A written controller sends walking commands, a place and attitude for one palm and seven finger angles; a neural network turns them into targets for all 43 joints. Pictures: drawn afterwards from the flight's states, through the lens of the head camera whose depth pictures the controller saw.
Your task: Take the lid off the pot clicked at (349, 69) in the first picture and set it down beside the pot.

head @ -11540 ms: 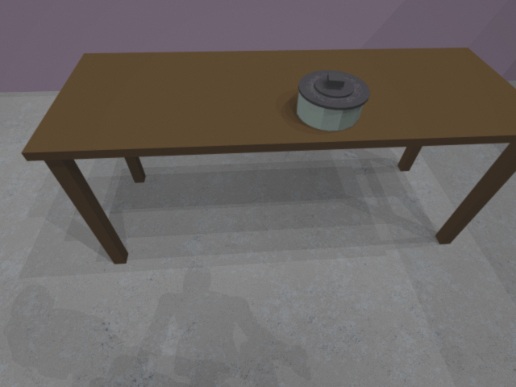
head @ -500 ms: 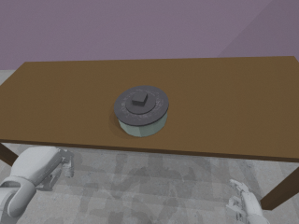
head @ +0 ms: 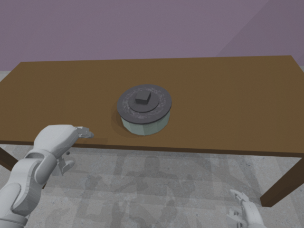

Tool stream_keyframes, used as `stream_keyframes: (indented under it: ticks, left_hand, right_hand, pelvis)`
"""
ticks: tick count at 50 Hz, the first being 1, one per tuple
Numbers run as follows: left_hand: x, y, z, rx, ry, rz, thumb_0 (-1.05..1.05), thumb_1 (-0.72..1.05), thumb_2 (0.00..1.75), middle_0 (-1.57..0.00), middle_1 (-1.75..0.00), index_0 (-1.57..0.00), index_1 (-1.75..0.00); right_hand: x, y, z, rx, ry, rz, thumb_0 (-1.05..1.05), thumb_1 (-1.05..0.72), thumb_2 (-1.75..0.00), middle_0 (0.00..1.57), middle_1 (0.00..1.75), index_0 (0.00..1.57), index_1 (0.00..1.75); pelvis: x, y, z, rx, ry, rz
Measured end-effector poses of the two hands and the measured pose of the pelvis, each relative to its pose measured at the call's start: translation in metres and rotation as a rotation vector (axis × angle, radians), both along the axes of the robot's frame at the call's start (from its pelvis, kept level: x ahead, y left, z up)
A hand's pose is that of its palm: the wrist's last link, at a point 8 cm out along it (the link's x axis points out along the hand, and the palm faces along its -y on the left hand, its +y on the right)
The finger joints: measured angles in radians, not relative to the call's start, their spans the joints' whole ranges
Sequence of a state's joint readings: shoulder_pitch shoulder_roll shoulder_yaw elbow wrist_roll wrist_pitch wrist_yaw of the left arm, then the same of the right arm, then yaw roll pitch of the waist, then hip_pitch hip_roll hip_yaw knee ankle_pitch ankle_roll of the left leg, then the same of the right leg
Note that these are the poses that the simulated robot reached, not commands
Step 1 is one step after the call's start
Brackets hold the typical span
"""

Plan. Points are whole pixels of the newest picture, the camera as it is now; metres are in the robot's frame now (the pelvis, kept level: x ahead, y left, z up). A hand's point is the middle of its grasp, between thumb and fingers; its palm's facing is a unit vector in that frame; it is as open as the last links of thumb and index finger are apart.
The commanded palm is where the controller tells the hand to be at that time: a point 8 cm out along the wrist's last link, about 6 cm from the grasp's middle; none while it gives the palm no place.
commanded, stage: reach forward and open the fingers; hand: left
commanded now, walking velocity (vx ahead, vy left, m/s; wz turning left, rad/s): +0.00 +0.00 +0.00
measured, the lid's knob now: (143, 97) +0.55 +0.10 +0.01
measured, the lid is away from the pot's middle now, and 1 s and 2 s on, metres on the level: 0.00 0.00 0.00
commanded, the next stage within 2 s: move the open hand above the knob in 0.10 s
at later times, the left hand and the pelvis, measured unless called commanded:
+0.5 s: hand (87, 132) +0.33 +0.22 +0.08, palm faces -0.26 -0.04 -0.96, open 10.2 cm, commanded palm +0.32 +0.21 +0.14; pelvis +0.01 +0.00 +0.00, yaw +1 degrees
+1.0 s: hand (109, 114) +0.40 +0.17 +0.08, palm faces -0.27 -0.03 -0.96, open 10.2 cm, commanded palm +0.40 +0.17 +0.14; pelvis +0.02 -0.01 +0.00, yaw +1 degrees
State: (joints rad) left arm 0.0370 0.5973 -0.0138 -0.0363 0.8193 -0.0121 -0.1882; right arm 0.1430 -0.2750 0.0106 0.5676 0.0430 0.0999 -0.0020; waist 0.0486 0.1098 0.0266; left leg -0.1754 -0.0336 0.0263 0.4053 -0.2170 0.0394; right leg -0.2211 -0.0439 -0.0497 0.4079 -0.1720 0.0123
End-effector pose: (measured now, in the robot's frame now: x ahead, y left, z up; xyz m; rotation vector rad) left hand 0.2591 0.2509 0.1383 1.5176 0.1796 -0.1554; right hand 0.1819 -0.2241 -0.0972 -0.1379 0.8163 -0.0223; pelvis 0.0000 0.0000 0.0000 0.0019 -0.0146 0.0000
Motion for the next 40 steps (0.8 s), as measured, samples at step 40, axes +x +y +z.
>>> stream_keyframes:
  ticks: [40]
  left_hand:
    - [0.108, -0.062, 0.001, 0.002, 0.031, -0.03, 0.0, -0.26, 1.34, -0.83, -0.08, -0.83, -0.08]
  right_hand:
    - [0.007, -0.015, -0.015, 0.034, 0.079, -0.027, 0.01, -0.9, -0.9, 0.2, 0.3, 0.19, 0.3]
  pelvis:
    - [0.022, -0.01, -0.002, 0.008, 0.054, 0.01]
